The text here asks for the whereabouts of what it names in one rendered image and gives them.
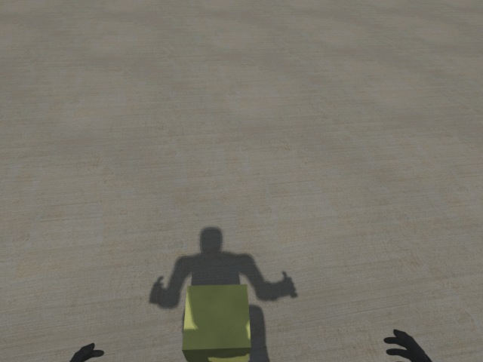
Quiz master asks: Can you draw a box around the carton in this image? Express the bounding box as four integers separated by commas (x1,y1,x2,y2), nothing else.
182,284,251,362

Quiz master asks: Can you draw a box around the robot right hand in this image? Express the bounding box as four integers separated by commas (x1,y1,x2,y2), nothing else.
383,330,432,362

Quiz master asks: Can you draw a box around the robot left hand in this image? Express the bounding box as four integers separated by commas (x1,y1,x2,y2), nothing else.
70,343,104,362

